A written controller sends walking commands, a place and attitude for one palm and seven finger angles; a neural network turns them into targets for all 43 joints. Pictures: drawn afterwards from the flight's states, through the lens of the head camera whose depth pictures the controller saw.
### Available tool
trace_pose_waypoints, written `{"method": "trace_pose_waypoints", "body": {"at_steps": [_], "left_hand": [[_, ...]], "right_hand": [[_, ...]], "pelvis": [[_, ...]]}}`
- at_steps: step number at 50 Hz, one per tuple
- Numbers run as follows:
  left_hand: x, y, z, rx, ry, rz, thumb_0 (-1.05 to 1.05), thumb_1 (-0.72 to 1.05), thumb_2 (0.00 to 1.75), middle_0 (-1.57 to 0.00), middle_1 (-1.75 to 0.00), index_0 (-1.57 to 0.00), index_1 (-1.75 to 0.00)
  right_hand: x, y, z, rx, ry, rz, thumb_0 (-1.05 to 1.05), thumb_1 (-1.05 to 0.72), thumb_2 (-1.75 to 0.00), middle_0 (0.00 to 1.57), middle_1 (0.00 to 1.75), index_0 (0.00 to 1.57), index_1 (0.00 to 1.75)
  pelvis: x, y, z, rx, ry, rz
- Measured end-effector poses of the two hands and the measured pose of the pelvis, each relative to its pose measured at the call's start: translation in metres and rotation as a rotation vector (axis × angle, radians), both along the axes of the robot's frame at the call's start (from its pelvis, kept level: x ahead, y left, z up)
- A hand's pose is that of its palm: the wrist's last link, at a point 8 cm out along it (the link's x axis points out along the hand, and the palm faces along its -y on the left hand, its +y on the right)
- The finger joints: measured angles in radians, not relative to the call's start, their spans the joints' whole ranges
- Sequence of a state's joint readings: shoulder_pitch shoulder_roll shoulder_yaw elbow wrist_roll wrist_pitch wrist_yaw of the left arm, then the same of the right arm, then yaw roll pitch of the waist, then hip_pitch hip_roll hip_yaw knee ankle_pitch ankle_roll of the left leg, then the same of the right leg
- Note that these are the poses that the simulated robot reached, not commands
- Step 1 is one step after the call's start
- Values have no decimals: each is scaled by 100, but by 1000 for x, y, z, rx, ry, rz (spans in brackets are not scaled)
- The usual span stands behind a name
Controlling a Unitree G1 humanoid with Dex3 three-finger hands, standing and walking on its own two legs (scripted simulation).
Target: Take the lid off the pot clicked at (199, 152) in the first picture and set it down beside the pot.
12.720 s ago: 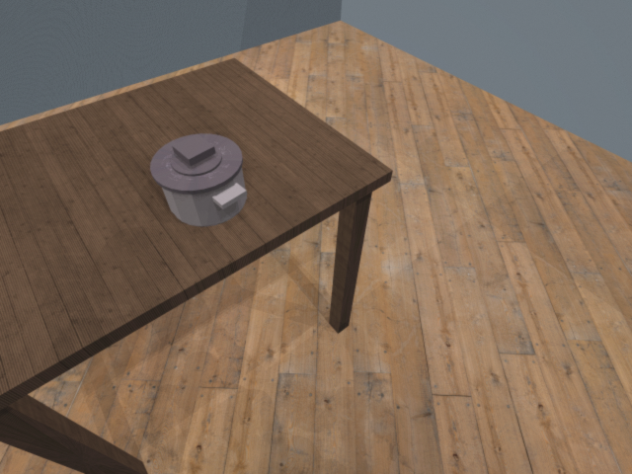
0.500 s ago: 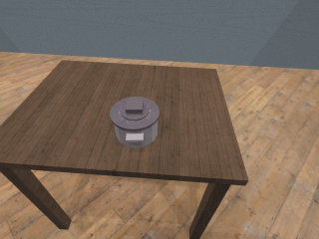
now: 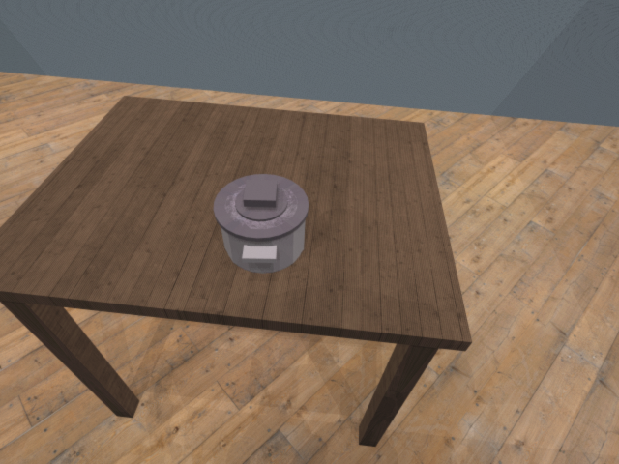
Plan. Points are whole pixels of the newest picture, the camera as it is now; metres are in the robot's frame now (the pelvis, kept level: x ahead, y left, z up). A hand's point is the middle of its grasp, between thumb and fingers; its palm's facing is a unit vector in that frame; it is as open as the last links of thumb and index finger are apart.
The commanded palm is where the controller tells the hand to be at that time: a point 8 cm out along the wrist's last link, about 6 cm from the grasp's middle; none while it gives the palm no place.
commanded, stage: look again from close up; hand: left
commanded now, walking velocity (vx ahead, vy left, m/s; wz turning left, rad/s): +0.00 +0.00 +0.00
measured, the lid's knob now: (260, 193) +0.50 +0.12 +0.07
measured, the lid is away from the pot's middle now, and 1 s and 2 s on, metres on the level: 0.00 0.00 0.00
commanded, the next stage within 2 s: lift the closed hand beside the body in 1.02 s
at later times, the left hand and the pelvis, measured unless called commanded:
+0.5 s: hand out of the picture +0.02 +0.17 -0.17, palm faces +0.03 -0.99 -0.15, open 7.4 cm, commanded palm none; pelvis +0.04 +0.01 +0.01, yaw +0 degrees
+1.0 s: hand out of the picture +0.04 +0.18 -0.17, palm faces +0.01 -0.99 -0.14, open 7.4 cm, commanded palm none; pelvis +0.06 +0.02 +0.01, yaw +0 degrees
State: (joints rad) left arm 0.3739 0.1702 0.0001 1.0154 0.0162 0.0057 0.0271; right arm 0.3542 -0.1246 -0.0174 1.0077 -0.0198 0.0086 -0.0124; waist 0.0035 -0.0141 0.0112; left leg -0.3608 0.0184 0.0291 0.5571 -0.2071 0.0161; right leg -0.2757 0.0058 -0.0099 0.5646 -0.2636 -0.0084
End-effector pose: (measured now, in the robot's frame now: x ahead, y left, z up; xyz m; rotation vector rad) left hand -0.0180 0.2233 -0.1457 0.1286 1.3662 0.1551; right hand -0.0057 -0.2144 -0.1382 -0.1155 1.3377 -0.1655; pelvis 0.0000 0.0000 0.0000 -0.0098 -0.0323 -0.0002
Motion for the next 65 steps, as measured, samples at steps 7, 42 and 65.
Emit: {"method": "trace_pose_waypoints", "body": {"at_steps": [7, 42, 65], "left_hand": [[3, -4, -1, -19, 8, 5, 0, 91, 90, -20, -30, -20, -30], [59, 3, 1, -38, 38, -17, 0, 91, 90, -20, -30, -20, -30], [168, 46, 93, 202, -559, -62, 5, 98, 90, -31, -41, -30, -42]], "right_hand": [[7, 1, 2, -9, 1, 0, 1, -92, -90, 20, 29, 20, 30], [48, 20, 8, -18, 55, -21, 2, -93, -90, 20, 29, 20, 30], [131, 8, 25, -53, -392, 57, 2, -93, -90, 20, 29, 20, 30]], "pelvis": [[7, 3, 1, -5, 5, 1], [56, 20, 9, 0, 14, -9], [59, 34, 6, 4, -8, 27]]}}
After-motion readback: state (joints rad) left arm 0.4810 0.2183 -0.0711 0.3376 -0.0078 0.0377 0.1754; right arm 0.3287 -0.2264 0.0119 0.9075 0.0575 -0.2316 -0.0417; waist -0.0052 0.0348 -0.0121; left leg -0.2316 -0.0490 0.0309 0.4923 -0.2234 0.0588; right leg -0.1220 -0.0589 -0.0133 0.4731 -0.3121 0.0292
